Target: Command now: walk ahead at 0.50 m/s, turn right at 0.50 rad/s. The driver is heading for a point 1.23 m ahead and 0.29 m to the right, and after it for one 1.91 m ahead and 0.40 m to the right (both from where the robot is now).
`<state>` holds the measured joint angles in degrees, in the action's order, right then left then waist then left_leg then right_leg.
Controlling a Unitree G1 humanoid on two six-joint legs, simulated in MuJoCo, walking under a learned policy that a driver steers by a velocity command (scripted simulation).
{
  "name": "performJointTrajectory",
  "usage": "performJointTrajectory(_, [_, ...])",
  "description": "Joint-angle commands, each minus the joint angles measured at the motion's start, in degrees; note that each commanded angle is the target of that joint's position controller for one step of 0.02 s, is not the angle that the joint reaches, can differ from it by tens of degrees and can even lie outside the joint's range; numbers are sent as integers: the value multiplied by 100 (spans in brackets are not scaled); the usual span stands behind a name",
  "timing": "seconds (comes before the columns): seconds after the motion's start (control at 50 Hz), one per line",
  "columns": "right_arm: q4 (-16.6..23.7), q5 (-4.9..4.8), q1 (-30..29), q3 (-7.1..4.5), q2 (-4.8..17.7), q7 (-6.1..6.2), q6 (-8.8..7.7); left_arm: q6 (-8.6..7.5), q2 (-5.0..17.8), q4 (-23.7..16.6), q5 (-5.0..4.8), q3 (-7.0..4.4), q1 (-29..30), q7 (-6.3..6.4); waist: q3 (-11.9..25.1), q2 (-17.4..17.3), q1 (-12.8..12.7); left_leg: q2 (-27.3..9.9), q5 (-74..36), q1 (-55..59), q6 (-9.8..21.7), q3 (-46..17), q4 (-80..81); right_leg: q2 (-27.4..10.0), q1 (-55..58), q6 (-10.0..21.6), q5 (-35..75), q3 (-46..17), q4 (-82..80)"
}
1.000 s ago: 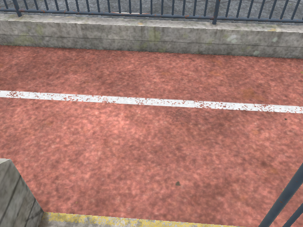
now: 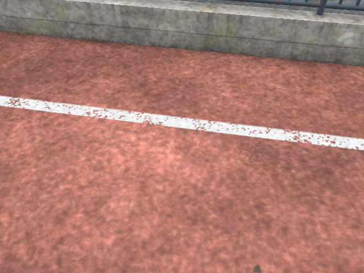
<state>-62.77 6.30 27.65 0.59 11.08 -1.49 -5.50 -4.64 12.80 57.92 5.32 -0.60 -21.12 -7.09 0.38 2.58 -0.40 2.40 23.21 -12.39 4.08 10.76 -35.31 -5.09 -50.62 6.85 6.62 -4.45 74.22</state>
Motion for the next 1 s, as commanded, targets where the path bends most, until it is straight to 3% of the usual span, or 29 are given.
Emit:
performJointTrajectory(0.02, [-6, -111, 184, 226, -113, 148, -419, -31, -113, -164, 175, 13, -446, -19, -601, -281, -158, -1685, -1870, -1435, 654, -716, 479, -270, 777, -117, 2067, -340, -1767])
performJointTrajectory(0.1, [-134, 151, 610, 309, -66, 66, -393, 70, 168, -413, 144, 54, 373, 235, -942, -494, 21, -1758, -842, -1179, 638, -1022, -305, -148, 1197, -272, 2665, -173, -2626])
performJointTrajectory(0.24, [-262, -15, 1509, 19, 381, 273, -112, -15, 384, -980, 161, -23, 2214, 214, -1247, -552, 704, -2091, -2305, 154, 273, -1256, -1436, 63, 1454, -376, 501, 702, -3611])
performJointTrajectory(0.28, [209, 279, -299, -147, 1177, -103, -20, -32, 553, 43, 62, -230, -586, 257, -775, -645, -827, -2138, -2692, -1288, -46, -539, -3269, 240, 4613, -215, 657, 910, -3601])
performJointTrajectory(0.3, [107, 6, -597, -312, 1357, -224, 6, -74, 1123, 651, 240, -523, -2049, 405, -531, -228, -1352, -1681, -1471, -1374, -431, -255, -4878, 115, 5674, -235, 843, 797, -4747])
performJointTrajectory(0.32, [212, -204, -844, -431, 1475, -244, 144, -119, 1476, 1154, 344, -721, -2798, 486, -579, 1435, -1832, -676, 1418, -1914, -546, -43, -7651, 49, 6509, 214, 1714, 970, -6883])
performJointTrajectory(0.34, [513, -114, -54, -438, 790, -549, 146, -178, 1940, 1068, 139, -771, -2693, 524, 935, 1637, -945, -155, 2728, -3682, -399, -437, -8735, -381, 8981, 1018, 4787, -53, -3674])
performJointTrajectory(0.38, [1787, -282, -2061, -449, 678, -507, -169, -360, 1447, 1364, 109, -625, -2986, 586, 719, 213, -1404, -197, 2775, -5956, -315, -853, -8496, -893, 9229, 1415, 2831, -1053, -3752])
performJointTrajectory(0.4, [1924, -332, -2108, -390, 418, -415, -219, -357, 801, 1294, 43, -429, -2085, 525, 157, -587, -746, -635, 1847, -5939, -71, -1212, -6998, -855, 7888, 1042, 1529, -984, -3643])
performJointTrajectory(0.42, [2101, -366, -1930, -381, 199, -225, -308, -367, 604, 856, -76, -336, -1151, 360, -559, -127, -247, -767, 1468, -5835, -85, -1639, -6518, -1372, 5891, 1576, 295, -2255, -3992])
performJointTrajectory(0.44, [1897, -152, -1671, -265, 80, -91, -233, -392, -199, 470, -4, 24, -298, 372, -1115, -670, 46, -1328, 118, -5069, 50, -2281, -4545, -1388, 4118, 1300, -389, -2023, -4113])
performJointTrajectory(0.46, [1505, -113, -1308, -260, 135, -46, -138, -396, -226, 85, -259, 155, 307, 395, -1296, -967, 205, -1349, -1877, -3479, -79, -1956, -2706, -1079, 2207, 1224, -597, -1323, -4268])
performJointTrajectory(0.5, [1502, 70, -890, -67, -158, -266, 47, -460, 160, -109, -57, 102, 268, 443, -567, 378, 523, -637, -3615, -522, -162, -827, -3287, 320, -177, 915, -1506, -383, -3830])
performJointTrajectory(0.54, [1311, -87, -838, 11, 300, -287, -85, -578, 172, -262, -80, 141, -117, 634, -597, -693, 76, -784, -6398, -14, -485, -1404, -746, 968, -199, 316, -3520, -162, -2612])
performJointTrajectory(0.58, [1631, -199, -1383, -57, 595, -233, -53, -574, 952, -395, -1, 49, -115, 546, -714, -428, 266, -639, -5173, 1314, -671, -1064, -370, 803, -554, 389, -4385, -948, -2306])
performJointTrajectory(0.62, [1666, 1, -1910, -186, 1063, -258, 80, -474, 735, -361, -124, 108, -523, 434, -1122, -419, 100, -786, -3848, 220, -437, -1429, 949, 302, 1337, 564, -4227, -2149, -1712])
performJointTrajectory(0.64, [1880, -1255, -2021, -486, 1083, 11, 52, -65, 314, -158, -1044, -155, -486, 901, -559, -1192, -115, -902, -4543, -700, -276, -1976, 3148, 826, 3333, 432, -2151, -2030, -508])
performJointTrajectory(0.66, [1399, -1233, -1329, -385, 923, 70, 102, 92, 348, 206, -900, -191, -1014, 1039, -370, -822, -181, -1404, -6309, 375, -212, -1869, 3414, 938, 2777, 292, -3129, -1843, 1183])
performJointTrajectory(0.68, [915, -906, 48, -439, 899, 61, 182, 53, -101, 354, -756, -165, -1205, 972, 356, -1155, 101, -1700, -8274, 2362, -78, -1700, 1977, 1306, 1305, 100, -4825, -1158, 2829])
performJointTrajectory(0.7, [670, -772, 900, -569, 1309, -17, 135, 8, -502, 313, -921, -82, -1891, 840, 1373, -1895, 286, -2506, -9585, 5322, 508, -1735, -771, 1668, -1571, -234, -6701, -728, 5359])
performJointTrajectory(0.72, [535, -976, 883, -696, 1425, -107, 199, -103, -205, -234, -1014, -47, -1335, 883, 2090, -1841, 571, -2790, -8101, 5680, 780, -2275, -901, 1021, -2765, -323, -5946, -459, 6004])
performJointTrajectory(0.74, [526, -878, 899, -607, 1037, -120, 252, -96, -156, -564, -1065, -60, -469, 891, 2135, -1462, 794, -2787, -5564, 5148, 963, -2576, -351, 759, -3155, -365, -5400, -242, 6049])
performJointTrajectory(0.76, [420, -685, 447, -675, 1267, -68, 297, 9, -320, -972, -1123, 20, 119, 941, 2009, -716, 533, -3203, -1810, 3877, 1411, -3678, 809, 377, -2805, -404, -4363, -176, 5285])
performJointTrajectory(0.78, [499, -562, -245, -487, 792, 29, 363, 199, -272, -983, -1087, -40, 570, 1033, 930, 161, 171, -3198, -425, 2160, 1516, -4018, 1577, 196, -2559, -544, -3888, 15, 4922])
performJointTrajectory(0.82, [537, -524, -1120, -152, 0, 137, 252, 409, -405, -1214, -1027, -37, 1176, 1080, -684, -103, -250, -2779, -91, -216, 918, -3599, 1600, -10, -2336, -466, -2972, -595, 3386])
performJointTrajectory(0.84, [798, -501, -1804, -101, 131, 223, 187, 323, -266, -1434, -917, -92, 1264, 1042, -1166, -179, -535, -2056, -606, -1966, 555, -2439, 2048, 44, -939, -525, -2087, -632, 1049])
performJointTrajectory(0.88, [809, -453, -1662, -227, 662, 395, 104, 161, -224, -1427, -556, -200, 1247, 907, -422, -681, -487, -1394, -1693, -2667, 431, -1395, 2231, 112, 1552, -678, -81, -31, -1167])
performJointTrajectory(0.94, [615, -909, -1136, -403, 993, 518, 106, 177, -256, -1645, -705, -177, 2009, 721, -196, -862, -244, -1623, -2184, -1211, 517, -1493, 2355, 186, 1955, -783, 44, 197, -2793])
performJointTrajectory(1.0, [445, -924, -365, -501, 870, 465, 241, 123, -210, -1804, -765, -146, 2744, 630, -620, -646, 214, -1843, -2332, 265, 608, -1884, 1993, 331, 1402, -612, -1208, 489, -3950])
